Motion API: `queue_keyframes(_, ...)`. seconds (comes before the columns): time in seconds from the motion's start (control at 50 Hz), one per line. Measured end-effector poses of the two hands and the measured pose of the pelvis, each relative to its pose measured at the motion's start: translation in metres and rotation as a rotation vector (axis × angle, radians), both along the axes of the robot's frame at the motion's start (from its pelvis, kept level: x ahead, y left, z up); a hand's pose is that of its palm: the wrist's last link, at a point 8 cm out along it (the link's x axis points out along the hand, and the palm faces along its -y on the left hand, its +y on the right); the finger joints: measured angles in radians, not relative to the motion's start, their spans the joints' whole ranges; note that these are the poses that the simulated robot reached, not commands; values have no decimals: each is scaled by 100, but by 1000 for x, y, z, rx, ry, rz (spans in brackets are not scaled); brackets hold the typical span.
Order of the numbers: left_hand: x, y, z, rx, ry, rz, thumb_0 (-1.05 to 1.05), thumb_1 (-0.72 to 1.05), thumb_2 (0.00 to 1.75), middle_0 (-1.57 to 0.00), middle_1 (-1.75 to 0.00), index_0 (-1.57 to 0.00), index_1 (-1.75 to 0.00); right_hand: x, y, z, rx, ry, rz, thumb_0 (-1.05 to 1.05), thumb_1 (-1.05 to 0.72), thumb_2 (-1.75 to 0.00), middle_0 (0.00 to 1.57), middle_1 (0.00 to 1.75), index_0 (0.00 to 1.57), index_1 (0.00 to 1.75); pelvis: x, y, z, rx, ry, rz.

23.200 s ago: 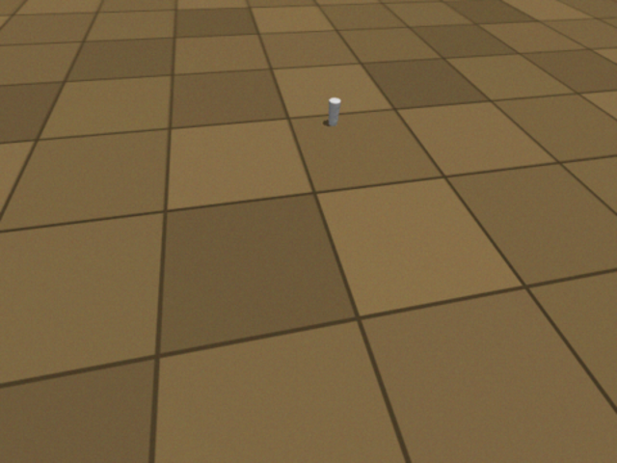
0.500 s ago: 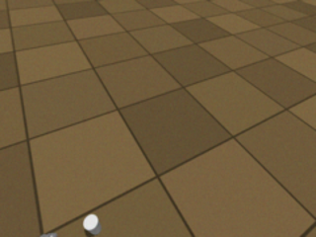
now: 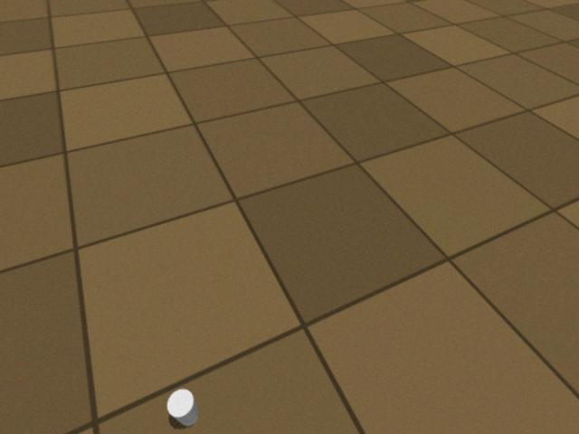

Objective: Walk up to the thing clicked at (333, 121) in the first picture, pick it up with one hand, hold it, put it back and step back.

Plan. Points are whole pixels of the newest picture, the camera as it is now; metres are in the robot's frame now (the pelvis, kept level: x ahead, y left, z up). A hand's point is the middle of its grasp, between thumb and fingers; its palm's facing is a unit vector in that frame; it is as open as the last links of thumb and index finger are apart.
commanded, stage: walk up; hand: left
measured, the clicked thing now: (185, 409) +0.33 +0.29 -0.70
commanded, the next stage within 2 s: none
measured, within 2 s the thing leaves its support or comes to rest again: neither
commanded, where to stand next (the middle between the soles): +0.02 +0.00 m, yaw +2 degrees
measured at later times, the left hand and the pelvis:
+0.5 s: hand out of the picture -0.04 +0.23 -0.15, palm faces +0.03 -0.91 -0.42, open 7.4 cm; pelvis -0.08 -0.04 -0.01, yaw +2 degrees
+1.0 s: hand out of the picture -0.02 +0.24 -0.16, palm faces +0.06 -0.90 -0.43, open 7.4 cm; pelvis -0.06 -0.04 -0.03, yaw +4 degrees
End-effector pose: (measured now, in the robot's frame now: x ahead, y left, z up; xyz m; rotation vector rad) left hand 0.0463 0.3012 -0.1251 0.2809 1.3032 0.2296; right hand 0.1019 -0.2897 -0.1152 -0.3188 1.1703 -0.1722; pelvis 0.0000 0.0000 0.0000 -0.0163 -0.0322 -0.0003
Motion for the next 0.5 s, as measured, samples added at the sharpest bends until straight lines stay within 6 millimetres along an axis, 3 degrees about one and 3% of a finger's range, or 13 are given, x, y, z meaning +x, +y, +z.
queue_keyframes(0.1,2,1,-2,6,-4,6,0,90,89,-20,-30,-20,-30,2,-3,-2,-6,4,-2,1,-91,-90,20,30,20,30,-5,-1,-3,1,8,5)
queue_keyframes(0.22,-5,2,-4,47,-24,-3,0,90,89,-20,-30,-20,-30,-10,-25,-8,-39,4,0,1,-90,-90,20,30,20,30,-34,-15,-12,3,16,14)
queue_keyframes(0.34,-49,-17,-4,94,-25,1,0,90,89,-20,-30,-20,-30,-22,-60,-25,-59,-29,5,1,-90,-90,20,30,20,30,-63,-38,-28,14,6,9)
queue_keyframes(0.42,-82,-31,5,89,8,13,0,90,89,-20,-30,-20,-30,-39,-63,-23,-40,-20,13,1,-91,-90,20,30,20,30,-72,-42,-19,48,5,16)
queue_keyframes(0.5,-95,-35,14,94,-8,18,0,90,89,-21,-30,-20,-30,-66,-62,-23,-21,32,31,1,-91,-90,20,30,20,30,-77,-43,-13,42,23,39)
